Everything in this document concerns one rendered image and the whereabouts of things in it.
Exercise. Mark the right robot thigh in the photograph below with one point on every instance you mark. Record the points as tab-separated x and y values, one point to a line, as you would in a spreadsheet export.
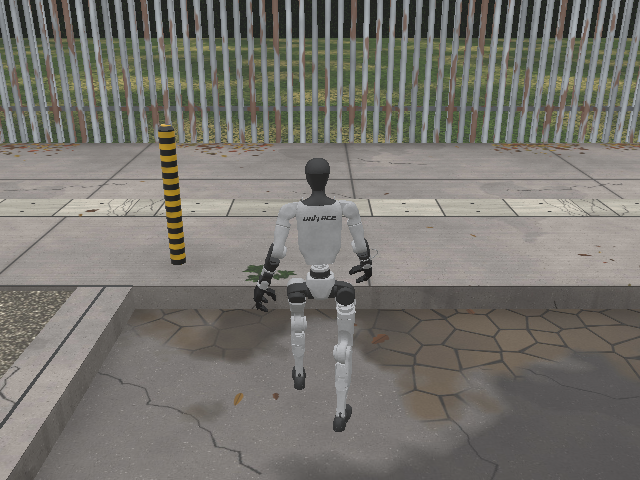
345	306

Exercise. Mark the robot right shin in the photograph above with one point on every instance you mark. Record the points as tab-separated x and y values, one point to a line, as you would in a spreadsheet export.
342	381

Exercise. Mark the robot left hand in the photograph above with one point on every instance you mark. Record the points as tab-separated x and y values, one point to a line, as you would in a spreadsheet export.
258	297

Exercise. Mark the left robot forearm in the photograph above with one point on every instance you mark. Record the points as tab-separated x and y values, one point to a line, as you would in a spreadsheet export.
268	270

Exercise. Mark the robot left upper arm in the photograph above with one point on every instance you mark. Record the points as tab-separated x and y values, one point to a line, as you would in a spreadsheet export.
286	212

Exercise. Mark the right robot forearm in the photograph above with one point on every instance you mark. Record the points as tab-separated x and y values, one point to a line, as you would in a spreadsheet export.
365	257

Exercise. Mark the robot right upper arm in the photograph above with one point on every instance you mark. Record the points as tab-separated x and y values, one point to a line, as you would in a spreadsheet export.
350	211

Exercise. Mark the robot right hand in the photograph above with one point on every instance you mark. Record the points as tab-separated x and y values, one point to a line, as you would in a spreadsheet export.
358	268

